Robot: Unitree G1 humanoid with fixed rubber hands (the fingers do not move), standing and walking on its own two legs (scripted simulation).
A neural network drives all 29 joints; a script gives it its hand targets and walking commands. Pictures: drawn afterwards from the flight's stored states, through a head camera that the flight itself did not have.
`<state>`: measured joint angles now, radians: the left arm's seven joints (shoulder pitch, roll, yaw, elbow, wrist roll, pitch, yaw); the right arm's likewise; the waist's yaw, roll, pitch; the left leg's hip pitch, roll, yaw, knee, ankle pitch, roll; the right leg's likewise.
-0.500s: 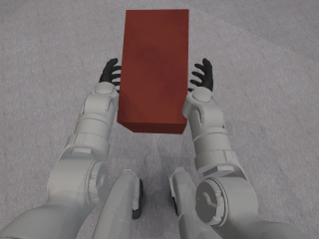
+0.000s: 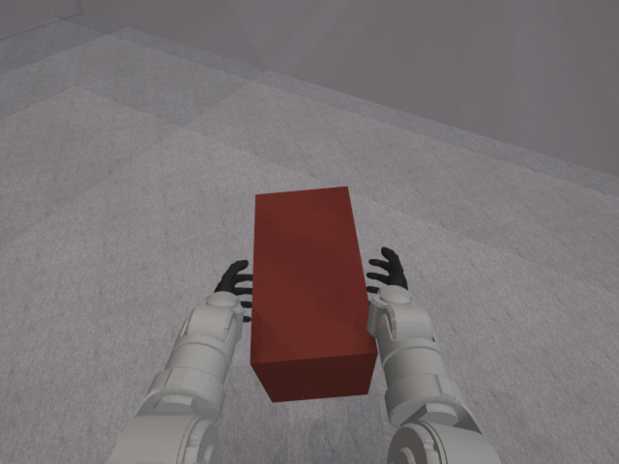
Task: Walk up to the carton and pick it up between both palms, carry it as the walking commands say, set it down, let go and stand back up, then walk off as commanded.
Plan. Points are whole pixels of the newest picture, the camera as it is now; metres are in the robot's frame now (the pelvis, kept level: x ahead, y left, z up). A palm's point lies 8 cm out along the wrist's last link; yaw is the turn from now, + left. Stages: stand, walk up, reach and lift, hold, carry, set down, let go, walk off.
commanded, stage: reach and lift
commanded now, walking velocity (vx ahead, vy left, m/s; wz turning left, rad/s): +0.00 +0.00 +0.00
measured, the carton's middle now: (310, 292) +0.40 -0.01 -0.05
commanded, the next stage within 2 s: hold in 1.50 s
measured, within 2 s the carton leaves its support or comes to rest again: neither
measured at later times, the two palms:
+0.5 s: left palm (216, 322) +0.29 +0.12 +0.05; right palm (406, 306) +0.29 -0.12 +0.08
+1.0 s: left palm (223, 298) +0.32 +0.11 +0.05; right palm (403, 285) +0.33 -0.12 +0.08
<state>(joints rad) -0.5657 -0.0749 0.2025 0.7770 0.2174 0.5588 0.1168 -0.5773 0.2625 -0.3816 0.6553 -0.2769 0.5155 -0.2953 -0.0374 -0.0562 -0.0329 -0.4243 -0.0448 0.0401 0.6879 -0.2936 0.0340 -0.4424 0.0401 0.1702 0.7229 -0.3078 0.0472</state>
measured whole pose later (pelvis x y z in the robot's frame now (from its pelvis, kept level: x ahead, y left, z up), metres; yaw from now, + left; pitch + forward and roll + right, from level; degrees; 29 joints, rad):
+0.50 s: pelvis -0.03 +0.00 +0.01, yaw +0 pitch -9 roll +1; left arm -0.54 -0.13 0.29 0.71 0.26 0.74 0.13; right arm -0.58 0.26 -0.38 0.64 -0.28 0.63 -0.27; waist -0.02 -0.04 0.00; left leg -0.22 -0.04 0.04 0.61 -0.24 0.03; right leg -0.25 0.04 0.17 0.66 -0.26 0.04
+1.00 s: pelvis +0.00 -0.01 +0.01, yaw +0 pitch -6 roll +2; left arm -0.59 -0.13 0.30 0.75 0.30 0.71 0.13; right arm -0.62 0.26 -0.39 0.66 -0.28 0.61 -0.30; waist -0.02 -0.02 -0.01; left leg -0.21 -0.04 0.04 0.56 -0.24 0.03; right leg -0.24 0.03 0.17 0.63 -0.27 0.04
